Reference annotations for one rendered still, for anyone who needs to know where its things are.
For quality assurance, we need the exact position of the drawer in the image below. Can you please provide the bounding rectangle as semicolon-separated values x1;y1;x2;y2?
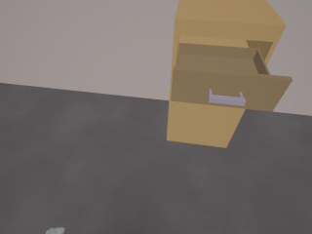
171;43;293;112

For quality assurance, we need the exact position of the handle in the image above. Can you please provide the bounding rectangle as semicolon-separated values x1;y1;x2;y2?
208;89;246;106

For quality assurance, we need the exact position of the cabinet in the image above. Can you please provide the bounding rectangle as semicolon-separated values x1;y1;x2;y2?
167;0;286;148

